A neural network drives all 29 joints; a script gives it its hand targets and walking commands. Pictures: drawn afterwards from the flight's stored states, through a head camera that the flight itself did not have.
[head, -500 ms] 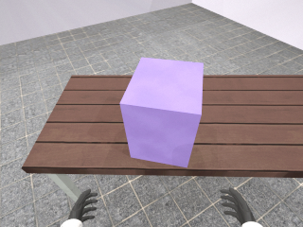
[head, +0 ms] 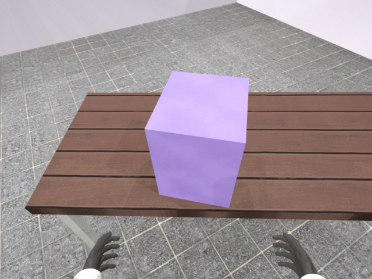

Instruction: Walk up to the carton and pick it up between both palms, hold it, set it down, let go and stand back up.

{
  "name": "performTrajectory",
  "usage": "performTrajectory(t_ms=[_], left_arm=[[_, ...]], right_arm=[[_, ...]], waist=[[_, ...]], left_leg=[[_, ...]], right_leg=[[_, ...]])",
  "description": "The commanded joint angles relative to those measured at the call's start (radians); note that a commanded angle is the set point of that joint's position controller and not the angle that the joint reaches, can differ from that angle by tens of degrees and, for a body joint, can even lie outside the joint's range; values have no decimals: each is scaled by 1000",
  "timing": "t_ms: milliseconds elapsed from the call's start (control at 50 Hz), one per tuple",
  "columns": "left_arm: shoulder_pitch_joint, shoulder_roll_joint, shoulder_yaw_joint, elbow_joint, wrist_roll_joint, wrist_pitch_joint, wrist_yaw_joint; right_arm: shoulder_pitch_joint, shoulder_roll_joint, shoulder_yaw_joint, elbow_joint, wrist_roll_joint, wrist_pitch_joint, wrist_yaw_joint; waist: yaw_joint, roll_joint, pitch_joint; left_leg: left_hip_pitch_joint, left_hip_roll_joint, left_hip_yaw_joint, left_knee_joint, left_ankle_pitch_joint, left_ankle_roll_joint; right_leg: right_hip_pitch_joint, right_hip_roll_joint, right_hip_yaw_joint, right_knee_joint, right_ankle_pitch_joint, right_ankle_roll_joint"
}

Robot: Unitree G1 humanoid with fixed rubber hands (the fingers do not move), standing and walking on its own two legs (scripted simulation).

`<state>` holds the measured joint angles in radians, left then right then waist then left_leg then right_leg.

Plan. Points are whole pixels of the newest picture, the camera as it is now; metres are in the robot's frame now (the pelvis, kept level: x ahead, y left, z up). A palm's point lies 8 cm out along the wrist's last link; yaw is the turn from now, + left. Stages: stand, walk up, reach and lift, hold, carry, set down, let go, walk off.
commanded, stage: stand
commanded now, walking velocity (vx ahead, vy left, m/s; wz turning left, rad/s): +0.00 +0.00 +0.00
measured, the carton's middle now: (201, 140) +0.47 -0.02 +0.00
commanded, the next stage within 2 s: none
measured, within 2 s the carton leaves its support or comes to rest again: neither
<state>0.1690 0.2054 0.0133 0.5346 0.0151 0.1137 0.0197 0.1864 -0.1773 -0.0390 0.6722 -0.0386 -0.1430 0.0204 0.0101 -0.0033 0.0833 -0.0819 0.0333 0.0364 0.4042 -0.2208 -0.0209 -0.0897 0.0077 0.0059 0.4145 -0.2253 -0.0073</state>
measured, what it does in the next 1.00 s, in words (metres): stands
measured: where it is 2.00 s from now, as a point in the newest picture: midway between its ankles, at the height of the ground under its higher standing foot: outside the picture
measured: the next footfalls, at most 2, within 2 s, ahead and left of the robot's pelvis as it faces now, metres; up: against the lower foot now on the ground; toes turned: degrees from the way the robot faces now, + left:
none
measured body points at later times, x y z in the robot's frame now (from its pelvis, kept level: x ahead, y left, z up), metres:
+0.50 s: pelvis +0.00 +0.02 -0.01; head +0.00 +0.01 +0.44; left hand +0.12 +0.26 -0.13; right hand +0.04 -0.25 -0.14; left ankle +0.00 +0.13 -0.74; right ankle +0.01 -0.11 -0.74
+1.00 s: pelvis -0.01 +0.04 -0.01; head -0.01 +0.03 +0.44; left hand +0.05 +0.29 -0.15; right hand +0.02 -0.23 -0.15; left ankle +0.00 +0.13 -0.74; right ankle +0.01 -0.11 -0.74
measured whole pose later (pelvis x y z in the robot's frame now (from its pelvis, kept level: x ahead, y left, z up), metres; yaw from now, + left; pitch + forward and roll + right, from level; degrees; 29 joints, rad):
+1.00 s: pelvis -0.01 +0.04 -0.01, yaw -6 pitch -2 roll +0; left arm 0.32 0.21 0.00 0.95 0.02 -0.01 0.03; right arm 0.24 -0.24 -0.07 1.00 -0.01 0.02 0.00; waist 0.00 0.01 0.02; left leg -0.19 0.02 0.14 0.51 -0.28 0.04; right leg -0.24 -0.01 0.12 0.51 -0.23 0.05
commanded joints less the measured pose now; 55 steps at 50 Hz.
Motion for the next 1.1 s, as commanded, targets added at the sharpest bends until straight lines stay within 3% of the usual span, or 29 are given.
performTrajectory(t_ms=[0, 60, 80, 120, 140, 160, 180, 200, 220, 240, 280, 380, 440, 520, 560, 580, 600, 700, 720, 760, 820, 840, 880, 900, 920, 940, 1000, 1040, 1080], left_arm=[[107, 158, 72, 0, 30, -107, -21], [76, 136, 72, 17, 24, -139, -40], [114, 127, 78, 42, 12, -136, -38], [33, 111, 66, 34, 18, -139, -35], [46, 88, 58, 29, 25, -146, -34], [93, 108, 64, 42, 25, -150, -36], [31, 155, 75, 33, 23, -151, -33], [88, 144, 82, 56, 19, -146, -31], [68, 142, 65, 54, 19, -151, -30], [128, 133, 62, 73, 7, -158, -29], [119, 87, 43, 101, 17, -164, -21], [158, 198, 67, 141, -1, -161, -11], [127, 123, 35, 142, 1, -160, -6], [173, 147, 47, 235, 13, -140, 5], [161, 153, 48, 219, -6, -149, -10], [164, 95, 15, 232, -4, -147, -9], [135, 129, 36, 244, 7, -146, 2], [155, 159, 36, 277, 3, -148, 3], [106, 160, 29, 275, 18, -155, 7], [185, 159, 34, 316, 5, -140, 19], [159, 106, 21, 317, 8, -134, 19], [157, 102, 2, 318, 1, -132, 15], [145, 169, 26, 324, 9, -131, 20], [161, 144, 19, 348, -4, -128, 24], [192, 165, 20, 362, -3, -130, 19], [188, 161, 27, 378, 2, -124, 17], [147, 172, 26, 371, 11, -141, 9], [194, 99, -4, 404, -3, -136, 18], [185, 110, 3, 409, 1, -133, 27]], right_arm=[[30, -213, -55, -28, 13, 114, -10], [49, -172, -55, -18, 7, 152, -7], [42, -123, -40, -4, 5, 151, 1], [70, -178, -63, 11, 5, 142, -7], [63, -199, -71, 13, 7, 140, -8], [19, -187, -66, 14, 8, 151, -2], [-11, -208, -67, -24, 8, 142, -2], [25, -165, -50, 3, 14, 134, 3], [86, -196, -68, 34, 22, 120, -4], [45, -213, -61, 45, 11, 127, -8], [108, -183, -61, 73, 12, 138, -4], [111, -189, -59, 120, 17, 132, -11], [79, -209, -60, 137, 11, 137, -15], [144, -180, -52, 197, 24, 131, -20], [60, -216, -58, 166, 15, 131, -15], [85, -208, -67, 171, 10, 128, -17], [113, -162, -56, 188, 22, 129, -13], [55, -176, -56, 207, 18, 130, -17], [98, -183, -63, 227, 26, 137, -18], [85, -140, -51, 226, 12, 143, -27], [50, -171, -60, 238, 17, 156, -32], [89, -211, -74, 246, 28, 154, -27], [57, -197, -65, 239, 19, 155, -25], [81, -189, -61, 266, 15, 146, -31], [27, -190, -61, 272, 20, 151, -25], [50, -141, -36, 277, 30, 151, -23], [104, -172, -52, 291, 32, 142, -29], [64, -169, -52, 298, 28, 149, -38], [63, -153, -51, 297, 24, 143, -28]], waist=[[14, 68, -141], [5, 10, -127], [20, -94, -101], [-37, -121, -105], [-15, 17, -114], [13, 8, -91], [-26, -32, -63], [-2, 23, -71], [-35, -7, -136], [6, -2, -92], [-22, 24, -98], [-25, -59, -54], [-10, 72, -123], [-21, -52, -64], [18, 12, -33], [-9, 98, -70], [-21, -5, -71], [-6, -14, -96], [-42, 13, -23], [-13, -93, -72], [-7, -52, -25], [-37, 60, -34], [-21, -62, -44], [-18, 43, -23], [18, 37, 24], [-11, 54, -7], [-40, -65, -14], [-13, 52, 11], [-22, -13, -15]], left_leg=[[-59, 94, -39, 44, 185, 50], [-169, 40, -4, 62, -18, 34], [-123, 39, -19, 81, -76, 37], [-111, 50, -24, 68, -69, 39], [-116, 62, -34, 60, -87, 50], [-148, 69, -50, 26, -77, 48], [-153, 77, -57, 34, -74, 60], [-147, 72, -54, 8, -89, 62], [-95, 76, -45, 38, -72, 63], [-159, 86, -59, 20, -76, 68], [-133, 68, -30, 25, -86, 59], [-91, 70, -43, 42, 12, 60], [-151, 94, -72, -13, -44, 71], [-80, 93, -79, -12, 26, 83], [-145, 113, -87, -59, -2, 91], [-108, 103, -64, -52, -73, 82], [-94, 100, -68, -63, -47, 84], [-42, 73, -26, 17, 26, 74], [-61, 65, -5, 7, 37, 66], [-59, 65, -13, 17, 8, 85], [-72, 81, -31, -27, -85, 89], [-119, 83, -35, -30, -164, 90], [-99, 88, -25, -39, -169, 82], [-117, 90, -52, -70, -128, 86], [-159, 75, -62, -86, -154, 83], [-76, 91, -44, -65, -129, 89], [-70, 80, -32, -31, -113, 74], [-98, 83, -45, -90, -107, 83], [-89, 100, -59, -89, -143, 103]], right_leg=[[-87, -66, 60, 22, 286, 13], [-87, -68, 105, 25, 286, -10], [-173, -90, 140, 3, 248, -36], [-206, -95, 139, -6, 209, -19], [-212, -64, 133, 4, 159, -16], [-222, -52, 113, 8, 98, -20], [-246, -69, 137, 2, 131, -27], [-219, -67, 127, 14, 156, -23], [-218, -75, 137, 19, 172, -26], [-204, -52, 106, 36, 180, -6], [-212, -59, 138, 17, 141, -12], [-270, -100, 194, -5, 224, -41], [-139, -70, 141, 62, 195, -12], [-199, -67, 132, 38, 182, -24], [-205, -36, 117, 43, 137, 1], [-215, -48, 119, 58, 146, 3], [-229, -45, 123, 67, 127, 2], [-222, -56, 145, 42, 254, -18], [-254, -75, 188, 38, 304, -29], [-196, -59, 131, 45, 266, -10], [-256, -51, 146, 21, 164, 3], [-211, -48, 169, 23, 133, 4], [-226, -40, 122, 21, 126, 14], [-217, -47, 146, 36, 163, 13], [-216, -53, 146, 25, 108, 0], [-256, -45, 137, 14, 103, -11], [-248, -59, 164, -26, 106, 3], [-246, -56, 167, 2, 84, -17], [-237, -40, 128, 23, 110, 2]])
